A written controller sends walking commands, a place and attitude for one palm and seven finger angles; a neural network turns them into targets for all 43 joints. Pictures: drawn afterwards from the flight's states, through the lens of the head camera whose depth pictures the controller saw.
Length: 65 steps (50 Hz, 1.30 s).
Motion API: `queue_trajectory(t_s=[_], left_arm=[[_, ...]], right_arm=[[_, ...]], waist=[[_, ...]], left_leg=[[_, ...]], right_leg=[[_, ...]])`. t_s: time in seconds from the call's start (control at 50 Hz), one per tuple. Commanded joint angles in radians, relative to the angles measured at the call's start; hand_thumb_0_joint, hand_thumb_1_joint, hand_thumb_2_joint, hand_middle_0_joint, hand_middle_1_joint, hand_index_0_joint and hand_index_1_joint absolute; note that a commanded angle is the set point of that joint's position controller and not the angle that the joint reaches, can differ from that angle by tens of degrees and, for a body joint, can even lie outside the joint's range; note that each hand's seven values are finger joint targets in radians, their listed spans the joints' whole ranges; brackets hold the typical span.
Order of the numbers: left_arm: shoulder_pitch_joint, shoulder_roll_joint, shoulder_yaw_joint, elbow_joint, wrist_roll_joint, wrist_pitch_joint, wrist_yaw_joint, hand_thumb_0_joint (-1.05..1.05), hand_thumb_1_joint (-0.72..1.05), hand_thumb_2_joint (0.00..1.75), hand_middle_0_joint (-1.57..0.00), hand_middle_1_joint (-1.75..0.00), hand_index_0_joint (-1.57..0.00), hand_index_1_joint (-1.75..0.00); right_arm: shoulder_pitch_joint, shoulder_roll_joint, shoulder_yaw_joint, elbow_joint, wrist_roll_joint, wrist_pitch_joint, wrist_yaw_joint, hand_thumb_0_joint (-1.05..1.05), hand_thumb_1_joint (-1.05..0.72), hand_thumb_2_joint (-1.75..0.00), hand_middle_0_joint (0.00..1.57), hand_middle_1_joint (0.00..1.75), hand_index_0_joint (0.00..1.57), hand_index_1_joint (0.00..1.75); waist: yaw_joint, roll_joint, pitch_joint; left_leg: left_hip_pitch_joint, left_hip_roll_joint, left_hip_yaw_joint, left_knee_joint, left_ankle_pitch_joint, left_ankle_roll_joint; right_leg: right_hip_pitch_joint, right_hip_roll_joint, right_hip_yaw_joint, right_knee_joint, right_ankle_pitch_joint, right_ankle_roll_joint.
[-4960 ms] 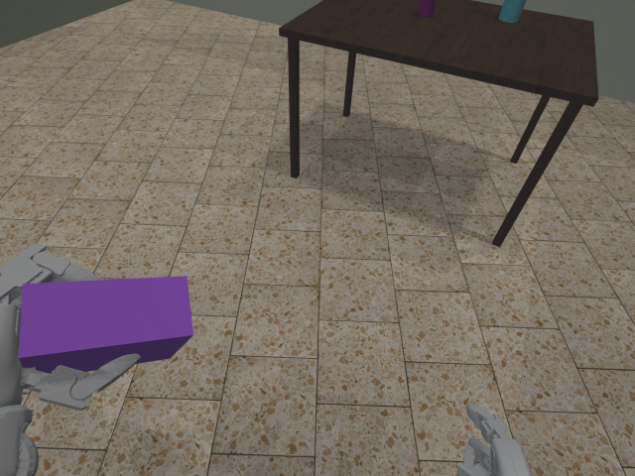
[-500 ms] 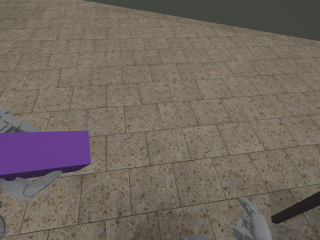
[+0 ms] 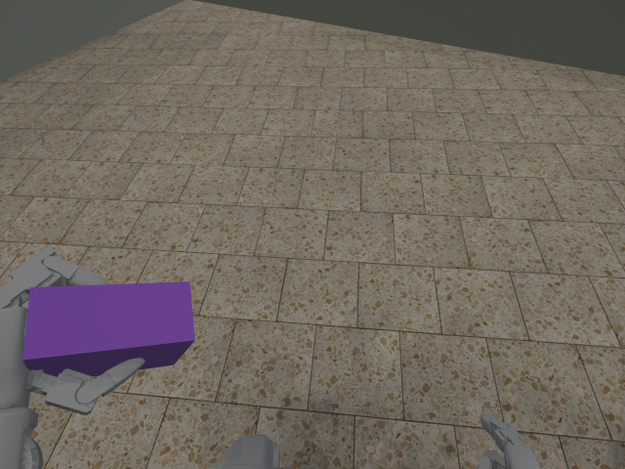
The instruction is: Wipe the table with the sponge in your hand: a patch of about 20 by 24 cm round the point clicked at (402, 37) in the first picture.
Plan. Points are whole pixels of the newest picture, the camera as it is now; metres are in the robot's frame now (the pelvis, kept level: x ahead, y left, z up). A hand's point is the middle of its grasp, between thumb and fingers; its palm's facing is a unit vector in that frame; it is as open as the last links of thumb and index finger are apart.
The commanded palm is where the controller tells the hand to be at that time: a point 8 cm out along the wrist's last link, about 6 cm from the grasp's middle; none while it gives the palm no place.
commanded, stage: walk to a spot facing it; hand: left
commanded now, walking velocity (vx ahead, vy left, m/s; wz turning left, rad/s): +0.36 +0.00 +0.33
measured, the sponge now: (137, 330) +0.22 +0.19 +0.14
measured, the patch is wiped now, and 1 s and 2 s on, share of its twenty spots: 0.00 0.00 0.00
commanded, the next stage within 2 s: turn to face it in 0.74 s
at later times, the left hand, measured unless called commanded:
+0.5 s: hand (79, 246) +0.28 +0.26 +0.19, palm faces +0.47 -0.74 -0.48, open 9.9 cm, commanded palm +0.23 +0.30 +0.17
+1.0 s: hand (121, 202) +0.36 +0.25 +0.18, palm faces +0.53 -0.68 -0.51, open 9.9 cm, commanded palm +0.31 +0.28 +0.17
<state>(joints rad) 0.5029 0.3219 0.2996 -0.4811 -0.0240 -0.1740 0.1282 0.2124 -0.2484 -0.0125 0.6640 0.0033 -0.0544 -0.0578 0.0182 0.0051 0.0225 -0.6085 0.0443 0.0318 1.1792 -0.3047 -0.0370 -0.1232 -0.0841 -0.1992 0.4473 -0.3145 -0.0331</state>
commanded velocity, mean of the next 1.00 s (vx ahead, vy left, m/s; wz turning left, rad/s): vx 0.22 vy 0.00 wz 0.10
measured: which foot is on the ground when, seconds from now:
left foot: up 0.00-0.22, down 0.24-0.60, up 0.62-1.00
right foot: down 0.00-0.24, up 0.26-0.58, down 0.60-1.00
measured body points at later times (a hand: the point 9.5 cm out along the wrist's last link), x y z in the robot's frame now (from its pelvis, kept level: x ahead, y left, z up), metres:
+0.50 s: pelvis +0.10 +0.01 -0.01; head +0.13 +0.00 +0.44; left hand +0.25 +0.29 +0.22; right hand +0.29 -0.15 -0.11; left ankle +0.08 +0.15 -0.74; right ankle +0.17 -0.11 -0.70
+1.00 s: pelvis +0.20 -0.02 -0.01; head +0.25 -0.01 +0.44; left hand +0.33 +0.28 +0.21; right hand +0.42 -0.25 -0.09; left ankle +0.23 +0.12 -0.73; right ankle +0.20 -0.10 -0.74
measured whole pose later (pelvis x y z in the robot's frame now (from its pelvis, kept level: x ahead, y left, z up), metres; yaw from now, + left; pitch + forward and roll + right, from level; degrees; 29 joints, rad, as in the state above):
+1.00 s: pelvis +0.20 -0.02 -0.01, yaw +11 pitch +1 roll +1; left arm 0.59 0.41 0.43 -0.65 -0.03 -0.23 0.18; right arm 0.18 -0.28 -0.06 0.56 0.01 -0.03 -0.06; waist 0.01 -0.02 0.10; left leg -0.39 0.07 0.16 0.62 -0.23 -0.03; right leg -0.22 -0.09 -0.25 0.53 -0.31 -0.04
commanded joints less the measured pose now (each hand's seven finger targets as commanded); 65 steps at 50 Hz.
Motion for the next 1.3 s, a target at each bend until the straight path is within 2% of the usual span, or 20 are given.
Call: queue_trajectory(t_s=[0.0, 0.12, 0.18, 0.2, 0.22, 0.24, 0.28, 0.42, 0.54, 0.56, 0.58, 0.6, 0.66, 0.7, 0.78, 0.88, 0.96, 1.06, 1.16, 1.28], left_arm=[[-0.133, 0.247, 0.185, -0.197, -0.009, -0.079, 0.044, 0.00, 0.10, 1.30, -1.20, -1.60, -1.20, -1.60], [-0.045, 0.208, 0.186, -0.203, -0.025, -0.062, 0.068, 0.00, 0.10, 1.30, -1.20, -1.60, -1.20, -1.60], [-0.097, 0.209, 0.171, -0.290, -0.023, -0.066, 0.081, 0.00, 0.10, 1.30, -1.20, -1.60, -1.20, -1.60], [-0.109, 0.208, 0.165, -0.322, -0.018, -0.084, 0.082, 0.00, 0.10, 1.30, -1.20, -1.60, -1.20, -1.60], [-0.093, 0.184, 0.145, -0.352, -0.016, -0.097, 0.080, 0.00, 0.10, 1.30, -1.20, -1.60, -1.20, -1.60], [-0.109, 0.218, 0.157, -0.343, 0.000, -0.106, 0.087, 0.00, 0.10, 1.30, -1.20, -1.60, -1.20, -1.60], [-0.155, 0.263, 0.185, -0.273, 0.009, -0.100, 0.059, 0.00, 0.10, 1.30, -1.20, -1.60, -1.20, -1.60], [-0.038, 0.214, 0.203, -0.367, -0.012, -0.119, 0.043, 0.00, 0.10, 1.30, -1.20, -1.60, -1.20, -1.60], [-0.106, 0.170, 0.158, -0.124, -0.005, -0.082, 0.034, 0.00, 0.10, 1.30, -1.20, -1.60, -1.20, -1.60], [-0.125, 0.188, 0.162, -0.104, 0.002, -0.071, 0.035, 0.00, 0.10, 1.30, -1.20, -1.60, -1.20, -1.60], [-0.155, 0.238, 0.175, -0.100, 0.013, -0.060, 0.039, 0.00, 0.10, 1.30, -1.20, -1.60, -1.20, -1.60], [-0.181, 0.268, 0.203, -0.118, -0.001, -0.056, 0.041, 0.00, 0.10, 1.30, -1.20, -1.60, -1.20, -1.60], [-0.195, 0.262, 0.193, -0.199, -0.001, -0.085, 0.036, 0.00, 0.10, 1.30, -1.20, -1.60, -1.20, -1.60], [-0.147, 0.257, 0.197, -0.257, 0.004, -0.097, 0.040, 0.00, 0.10, 1.30, -1.20, -1.60, -1.20, -1.60], [-0.036, 0.276, 0.247, -0.315, -0.008, -0.104, 0.055, 0.00, 0.10, 1.30, -1.20, -1.60, -1.20, -1.60], [0.108, 0.242, 0.269, -0.303, -0.029, -0.096, 0.077, 0.00, 0.10, 1.30, -1.20, -1.60, -1.20, -1.60], [0.002, 0.214, 0.218, -0.302, -0.022, -0.084, 0.079, 0.00, 0.10, 1.30, -1.20, -1.60, -1.20, -1.60], [-0.151, 0.230, 0.166, -0.240, 0.004, -0.103, 0.060, 0.00, 0.10, 1.30, -1.20, -1.60, -1.20, -1.60], [-0.174, 0.192, 0.121, -0.369, 0.003, -0.093, 0.037, 0.00, 0.10, 1.30, -1.20, -1.60, -1.20, -1.60], [-0.077, 0.205, 0.184, -0.282, -0.021, -0.080, 0.020, 0.00, 0.10, 1.30, -1.20, -1.60, -1.20, -1.60]], right_arm=[[-0.118, -0.050, -0.034, -0.184, -0.008, -0.048, -0.012, 0.00, -0.90, -0.90, 0.20, 0.30, 0.20, 0.30], [-0.082, -0.045, -0.052, -0.239, 0.007, -0.051, -0.009, 0.00, -0.90, -0.90, 0.20, 0.30, 0.20, 0.30], [-0.040, -0.059, -0.062, -0.244, 0.002, -0.046, -0.018, 0.00, -0.90, -0.90, 0.20, 0.30, 0.20, 0.30], [-0.037, -0.070, -0.065, -0.253, 0.003, -0.045, -0.024, 0.00, -0.90, -0.90, 0.20, 0.30, 0.20, 0.30], [-0.056, -0.092, -0.072, -0.253, 0.000, -0.047, -0.020, 0.00, -0.90, -0.90, 0.20, 0.30, 0.20, 0.30], [-0.044, -0.067, -0.046, -0.248, -0.003, -0.056, -0.009, 0.00, -0.90, -0.90, 0.20, 0.30, 0.20, 0.30], [-0.087, -0.083, -0.051, -0.215, 0.005, -0.058, 0.007, 0.00, -0.90, -0.90, 0.20, 0.30, 0.20, 0.30], [-0.091, -0.049, -0.036, -0.199, 0.007, -0.103, 0.015, 0.00, -0.90, -0.90, 0.20, 0.30, 0.20, 0.30], [-0.082, -0.048, -0.037, -0.179, 0.015, -0.079, -0.011, 0.00, -0.90, -0.90, 0.20, 0.30, 0.20, 0.30], [-0.075, -0.031, -0.036, -0.174, 0.020, -0.069, -0.012, 0.00, -0.90, -0.90, 0.20, 0.30, 0.20, 0.30], [-0.092, -0.007, -0.028, -0.191, 0.018, -0.060, -0.012, 0.00, -0.90, -0.90, 0.20, 0.30, 0.20, 0.30], [-0.140, -0.034, -0.026, -0.201, 0.013, -0.066, -0.011, 0.00, -0.90, -0.90, 0.20, 0.30, 0.20, 0.30], [-0.148, -0.046, -0.027, -0.171, 0.007, -0.059, 0.003, 0.00, -0.90, -0.90, 0.20, 0.30, 0.20, 0.30], [-0.159, -0.045, -0.024, -0.171, 0.003, -0.039, 0.006, 0.00, -0.90, -0.90, 0.20, 0.30, 0.20, 0.30], [-0.141, -0.049, -0.040, -0.201, -0.007, -0.032, 0.005, 0.00, -0.90, -0.90, 0.20, 0.30, 0.20, 0.30], [-0.098, -0.027, -0.037, -0.242, -0.003, -0.021, 0.003, 0.00, -0.90, -0.90, 0.20, 0.30, 0.20, 0.30], [-0.072, -0.051, -0.047, -0.244, 0.000, -0.013, -0.014, 0.00, -0.90, -0.90, 0.20, 0.30, 0.20, 0.30], [-0.084, -0.077, -0.042, -0.244, -0.008, -0.031, -0.023, 0.00, -0.90, -0.90, 0.20, 0.30, 0.20, 0.30], [-0.075, -0.082, -0.046, -0.245, -0.001, -0.064, 0.030, 0.00, -0.90, -0.90, 0.20, 0.30, 0.20, 0.30], [-0.079, -0.071, -0.038, -0.268, 0.005, -0.075, 0.055, 0.00, -0.90, -0.90, 0.20, 0.30, 0.20, 0.30]], waist=[[0.000, -0.086, -0.003], [0.032, -0.228, -0.074], [-0.024, -0.120, -0.182], [-0.048, 0.044, -0.238], [-0.037, 0.320, -0.254], [-0.037, 0.306, -0.231], [-0.031, 0.152, -0.133], [-0.007, 0.268, -0.089], [-0.003, 0.081, -0.110], [0.001, -0.071, -0.132], [0.003, -0.376, -0.135], [0.021, -0.363, -0.118], [-0.001, -0.160, -0.069], [-0.006, -0.114, -0.070], [-0.007, -0.071, -0.103], [0.013, -0.135, -0.156], [-0.022, -0.112, -0.198], [-0.012, 0.248, -0.133], [-0.006, 0.271, -0.150], [-0.008, 0.260, -0.100]], left_leg=[[-0.040, 0.034, 0.072, -0.220, 0.035, 0.005], [0.099, 0.013, 0.169, -0.533, -0.041, 0.035], [0.417, -0.062, 0.229, -0.731, 0.082, 0.052], [0.642, 0.011, 0.109, -0.741, 0.179, 0.096], [0.826, 0.255, -0.249, -0.755, 0.422, 0.213], [0.850, 0.396, -0.500, -0.805, 0.611, 0.312], [0.622, 0.385, -0.418, -0.864, 0.339, 0.303], [0.367, 0.233, -0.008, -0.926, 0.201, 0.187], [0.308, 0.176, 0.066, -0.631, 0.030, 0.124], [0.250, 0.107, 0.110, -0.397, -0.041, 0.100], [-0.010, -0.025, 0.124, -0.084, -0.247, 0.054], [-0.079, -0.026, -0.015, 0.096, -0.277, 0.043], [-0.069, 0.044, -0.060, 0.190, -0.098, 0.013], [-0.055, 0.051, -0.033, 0.158, -0.062, 0.001], [0.000, 0.060, 0.031, -0.080, -0.027, -0.006], [0.112, 0.011, 0.145, -0.445, -0.017, 0.003], [0.393, -0.004, 0.161, -0.704, 0.196, 0.002], [0.599, 0.423, -0.246, -0.831, 0.692, 0.207], [0.563, 0.345, 0.041, -0.782, 0.637, 0.141], [0.449, 0.373, 0.128, -0.802, 0.421, 0.096]], right_leg=[[0.062, -0.245, 0.136, -0.199, 0.248, -0.075], [0.164, -0.273, 0.137, -0.108, 0.374, -0.099], [0.078, -0.190, 0.024, 0.222, 0.507, -0.032], [-0.089, -0.146, -0.005, 0.439, 0.443, 0.018], [-0.384, -0.024, 0.005, 0.671, -0.081, 0.067], [-0.524, 0.032, 0.107, 0.844, -0.326, 0.049], [-0.568, -0.051, 0.192, 0.890, -0.234, 0.050], [-0.319, -0.036, 0.063, 0.436, 0.010, 0.080], [-0.020, 0.048, -0.018, 0.079, 0.051, 0.077], [0.039, -0.041, 0.115, -0.015, 0.023, 0.035], [0.158, -0.283, 0.547, -0.127, 0.056, -0.076], [0.118, -0.403, 0.690, -0.201, 0.064, -0.124], [0.024, -0.354, 0.479, -0.179, 0.062, -0.113], [0.008, -0.324, 0.287, -0.156, 0.205, -0.093], [0.054, -0.303, 0.142, -0.129, 0.408, -0.089], [0.130, -0.245, 0.117, -0.036, 0.686, -0.098], [0.032, -0.156, 0.119, 0.052, 0.537, -0.036], [-0.396, 0.033, 0.153, 0.528, -0.307, 0.054], [-0.366, 0.011, 0.130, 0.497, -0.099, 0.074], [-0.259, 0.042, 0.050, 0.317, -0.072, 0.098]])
